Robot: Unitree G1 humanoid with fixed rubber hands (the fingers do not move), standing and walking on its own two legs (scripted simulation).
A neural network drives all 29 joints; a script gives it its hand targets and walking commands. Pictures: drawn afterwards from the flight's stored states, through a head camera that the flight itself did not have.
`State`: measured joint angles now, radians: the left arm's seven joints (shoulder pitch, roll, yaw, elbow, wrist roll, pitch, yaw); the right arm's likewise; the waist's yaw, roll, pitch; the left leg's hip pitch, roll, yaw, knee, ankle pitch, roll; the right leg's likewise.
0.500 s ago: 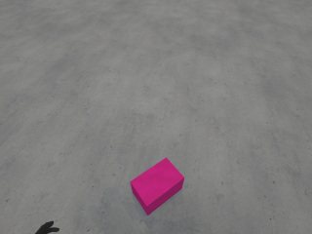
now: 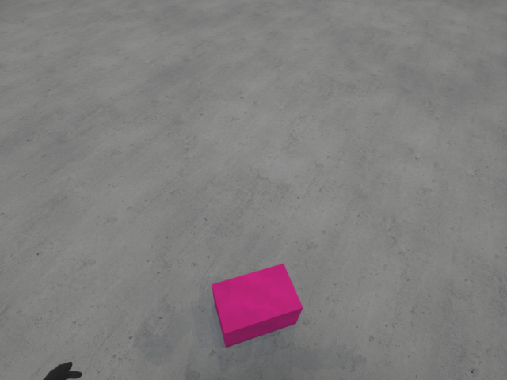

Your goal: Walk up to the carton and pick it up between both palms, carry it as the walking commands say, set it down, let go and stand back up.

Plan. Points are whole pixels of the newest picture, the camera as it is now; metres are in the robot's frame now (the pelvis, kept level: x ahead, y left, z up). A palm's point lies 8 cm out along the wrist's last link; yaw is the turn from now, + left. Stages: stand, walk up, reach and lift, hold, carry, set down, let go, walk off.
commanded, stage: walk up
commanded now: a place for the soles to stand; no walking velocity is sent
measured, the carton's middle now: (255, 304) +0.50 -0.01 -0.66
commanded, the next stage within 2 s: none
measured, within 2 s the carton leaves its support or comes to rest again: neither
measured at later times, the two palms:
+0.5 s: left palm out of the picture +0.06 +0.20 -0.09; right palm out of the picture +0.25 -0.46 -0.07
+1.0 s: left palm out of the picture +0.04 +0.19 -0.07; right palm (488, 287) +0.31 -0.42 -0.08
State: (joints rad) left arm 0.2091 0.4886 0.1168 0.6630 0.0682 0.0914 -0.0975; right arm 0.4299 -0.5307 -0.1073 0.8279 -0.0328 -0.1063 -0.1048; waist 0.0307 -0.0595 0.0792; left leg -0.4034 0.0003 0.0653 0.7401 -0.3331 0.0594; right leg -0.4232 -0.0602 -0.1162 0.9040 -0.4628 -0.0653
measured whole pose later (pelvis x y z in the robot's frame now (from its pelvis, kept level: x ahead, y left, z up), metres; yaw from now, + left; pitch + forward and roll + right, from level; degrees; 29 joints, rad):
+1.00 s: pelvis +0.08 -0.16 +0.01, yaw +23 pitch -1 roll +0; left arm 0.19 0.47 0.03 0.83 0.01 -0.05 0.01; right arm 0.16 -0.45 -0.04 0.84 -0.01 -0.02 0.00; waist 0.01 0.01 0.08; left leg -0.38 -0.01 -0.07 0.75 -0.34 -0.02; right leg -0.32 -0.08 -0.09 0.74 -0.39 0.02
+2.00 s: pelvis +0.11 -0.14 +0.04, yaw +22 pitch -1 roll +0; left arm 0.09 0.43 0.02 1.05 0.01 -0.04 0.01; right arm 0.05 -0.41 -0.02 1.04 -0.01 0.00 0.01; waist 0.01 0.00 0.04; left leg -0.16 -0.01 -0.04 0.43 -0.24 0.00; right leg -0.11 -0.07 -0.06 0.39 -0.26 0.05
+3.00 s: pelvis +0.03 -0.17 -0.04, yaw +18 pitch +18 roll +0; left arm -0.50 0.36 0.17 0.71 -0.04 0.28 -0.05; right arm -0.49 -0.33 -0.20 0.68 0.01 0.29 0.02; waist 0.01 0.00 0.11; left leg -0.96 0.02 -0.02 0.99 -0.35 -0.02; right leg -0.93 -0.03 0.01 0.99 -0.37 0.03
